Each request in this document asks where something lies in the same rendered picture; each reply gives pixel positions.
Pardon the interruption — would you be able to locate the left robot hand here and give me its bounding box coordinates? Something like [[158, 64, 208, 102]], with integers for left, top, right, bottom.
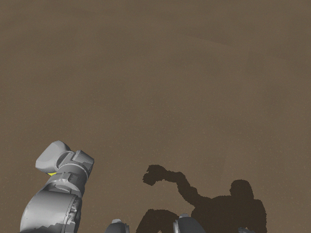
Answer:
[[35, 140, 71, 175]]

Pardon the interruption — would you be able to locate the left robot arm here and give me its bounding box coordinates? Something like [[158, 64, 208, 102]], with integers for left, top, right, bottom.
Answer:
[[19, 150, 94, 233]]

